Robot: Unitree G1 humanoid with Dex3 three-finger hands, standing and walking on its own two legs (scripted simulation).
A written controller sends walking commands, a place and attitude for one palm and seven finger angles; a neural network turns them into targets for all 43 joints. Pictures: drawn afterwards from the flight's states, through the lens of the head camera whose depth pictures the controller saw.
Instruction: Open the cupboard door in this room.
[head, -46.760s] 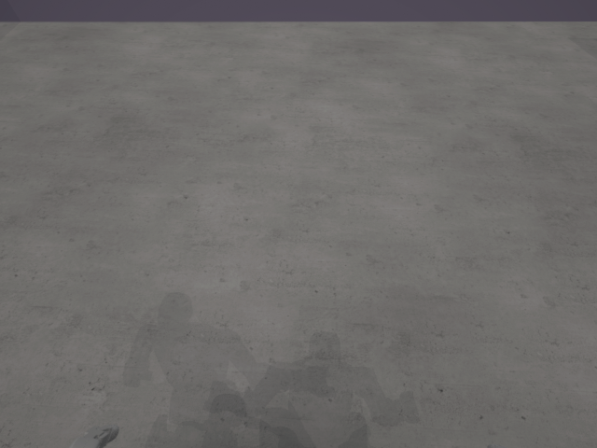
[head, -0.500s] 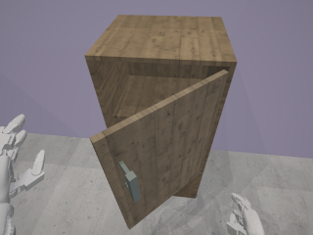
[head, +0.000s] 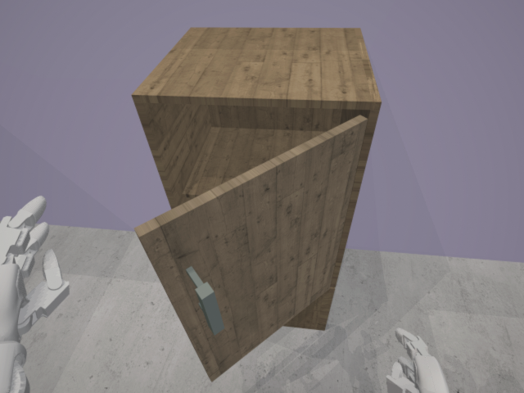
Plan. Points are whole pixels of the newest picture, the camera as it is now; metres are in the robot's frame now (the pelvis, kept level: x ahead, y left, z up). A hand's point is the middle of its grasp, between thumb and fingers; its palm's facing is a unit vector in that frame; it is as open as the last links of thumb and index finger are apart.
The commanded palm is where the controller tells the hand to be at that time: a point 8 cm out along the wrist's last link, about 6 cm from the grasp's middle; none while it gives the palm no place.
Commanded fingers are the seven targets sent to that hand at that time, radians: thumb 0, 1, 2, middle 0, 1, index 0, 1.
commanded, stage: step back with the hand held close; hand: left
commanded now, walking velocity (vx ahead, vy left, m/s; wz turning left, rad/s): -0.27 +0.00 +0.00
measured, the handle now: (204, 300) +0.25 +0.13 +0.01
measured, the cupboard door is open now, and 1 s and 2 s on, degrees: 44 44 44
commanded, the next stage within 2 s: stop stepping back and stand still in 1.06 s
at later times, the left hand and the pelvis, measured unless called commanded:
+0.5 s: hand out of the picture +0.13 +0.30 +0.15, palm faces +0.38 -0.79 -0.49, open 7.4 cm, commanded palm +0.07 +0.34 +0.17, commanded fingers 0.00 0.90 0.90 -0.20 -0.30 -0.20 -0.30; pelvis -0.07 +0.04 -0.01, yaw +0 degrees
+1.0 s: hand out of the picture +0.04 +0.35 +0.17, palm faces +0.52 -0.75 -0.41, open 7.4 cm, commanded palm -0.04 +0.37 +0.17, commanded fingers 0.00 0.90 0.90 -0.20 -0.30 -0.20 -0.30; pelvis -0.15 +0.06 -0.01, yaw +5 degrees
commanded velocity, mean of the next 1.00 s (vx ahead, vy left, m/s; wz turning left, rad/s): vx -0.30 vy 0.00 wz -0.04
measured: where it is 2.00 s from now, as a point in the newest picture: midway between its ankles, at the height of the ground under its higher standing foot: outside the picture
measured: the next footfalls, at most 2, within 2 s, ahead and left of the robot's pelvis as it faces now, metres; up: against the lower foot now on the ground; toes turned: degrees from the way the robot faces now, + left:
right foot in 1.12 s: -0.22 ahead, -0.06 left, +0.00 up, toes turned +1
left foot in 1.26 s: -0.09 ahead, +0.15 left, +0.00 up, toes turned +1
